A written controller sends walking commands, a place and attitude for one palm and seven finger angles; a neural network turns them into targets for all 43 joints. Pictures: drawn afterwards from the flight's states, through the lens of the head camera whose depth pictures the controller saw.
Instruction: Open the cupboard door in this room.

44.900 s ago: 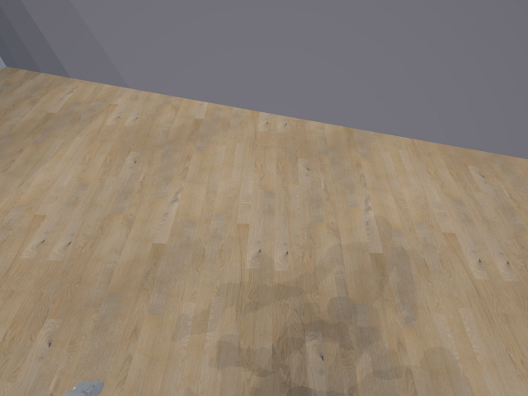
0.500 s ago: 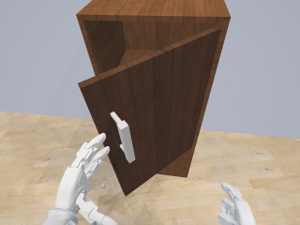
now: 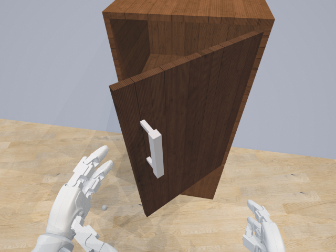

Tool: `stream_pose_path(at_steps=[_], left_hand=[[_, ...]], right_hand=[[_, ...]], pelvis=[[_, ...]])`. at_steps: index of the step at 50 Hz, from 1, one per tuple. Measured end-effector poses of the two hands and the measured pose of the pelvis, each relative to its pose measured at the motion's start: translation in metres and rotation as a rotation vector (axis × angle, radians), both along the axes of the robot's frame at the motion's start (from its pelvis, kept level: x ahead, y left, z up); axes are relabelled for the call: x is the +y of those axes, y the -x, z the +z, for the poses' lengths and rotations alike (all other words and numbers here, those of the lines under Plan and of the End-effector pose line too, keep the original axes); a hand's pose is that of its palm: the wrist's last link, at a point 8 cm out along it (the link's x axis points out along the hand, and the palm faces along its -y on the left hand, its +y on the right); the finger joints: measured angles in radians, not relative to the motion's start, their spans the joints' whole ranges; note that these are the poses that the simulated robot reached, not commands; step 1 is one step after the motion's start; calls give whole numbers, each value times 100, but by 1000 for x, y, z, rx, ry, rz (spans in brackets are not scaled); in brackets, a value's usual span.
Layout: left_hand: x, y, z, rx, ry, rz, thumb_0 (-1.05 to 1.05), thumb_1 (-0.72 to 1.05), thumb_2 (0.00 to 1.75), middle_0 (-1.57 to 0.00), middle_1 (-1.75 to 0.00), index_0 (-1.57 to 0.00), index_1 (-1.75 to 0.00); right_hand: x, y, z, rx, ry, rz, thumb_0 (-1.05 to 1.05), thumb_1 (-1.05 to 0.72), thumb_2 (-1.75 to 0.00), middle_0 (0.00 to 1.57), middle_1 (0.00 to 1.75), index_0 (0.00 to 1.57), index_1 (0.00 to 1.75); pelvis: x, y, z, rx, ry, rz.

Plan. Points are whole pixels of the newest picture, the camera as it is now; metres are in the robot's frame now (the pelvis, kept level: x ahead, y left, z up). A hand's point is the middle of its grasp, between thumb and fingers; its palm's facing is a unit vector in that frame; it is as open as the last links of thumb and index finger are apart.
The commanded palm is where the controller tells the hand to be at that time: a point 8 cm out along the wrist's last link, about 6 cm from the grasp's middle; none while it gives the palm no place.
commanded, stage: draw the hand back to the body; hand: left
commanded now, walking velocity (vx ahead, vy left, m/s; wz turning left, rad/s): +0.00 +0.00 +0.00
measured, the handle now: (152, 150) +0.32 +0.06 +0.10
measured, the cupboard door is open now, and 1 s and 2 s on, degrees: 45 45 45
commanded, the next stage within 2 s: step back with the hand held close in 1.40 s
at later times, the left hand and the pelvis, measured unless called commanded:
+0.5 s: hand (62, 193) +0.19 +0.20 +0.14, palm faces +0.20 -0.94 -0.28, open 15.1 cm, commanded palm +0.15 +0.25 +0.16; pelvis +0.01 +0.01 +0.03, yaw +0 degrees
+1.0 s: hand (28, 164) +0.22 +0.26 +0.18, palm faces +0.41 -0.82 -0.41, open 9.3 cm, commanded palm +0.17 +0.30 +0.20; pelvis +0.03 +0.01 +0.04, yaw -1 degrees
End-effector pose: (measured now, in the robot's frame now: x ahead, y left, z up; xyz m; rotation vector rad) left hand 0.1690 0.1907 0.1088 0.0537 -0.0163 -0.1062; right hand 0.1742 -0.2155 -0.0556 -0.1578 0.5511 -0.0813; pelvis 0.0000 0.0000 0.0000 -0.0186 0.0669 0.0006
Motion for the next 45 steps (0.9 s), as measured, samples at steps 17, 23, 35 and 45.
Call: stream_pose_path(at_steps=[17, 23, 35, 45], left_hand=[[39, 4, 27, 2, -36, 39, -1, -46, 31, -15, -30, -16, -30], [56, 6, 41, 6, -207, 262, -1, -34, 37, -16, -30, -16, -30], [81, 2, 64, -17, -331, 422, 0, 5, 53, -18, -30, -18, -30], [96, -7, 85, -76, -373, 489, 1, 39, 68, -19, -30, -19, -30]], right_hand=[[12, -8, 15, -36, 16, 28, 1, -90, -90, 20, 30, 20, 30], [13, -11, 23, -6, 49, 15, 1, -90, -90, 20, 30, 20, 30], [15, -17, 19, 84, 53, 34, 1, -90, -90, 20, 30, 20, 30], [9, -28, 20, 99, 44, 24, 1, -90, -90, 20, 30, 20, 30]], pelvis=[[9, -3, 11, -48, 10, 8], [9, -5, 22, -83, 7, -4], [11, -17, 36, -119, -7, -14], [8, -24, 39, -131, -11, -21]])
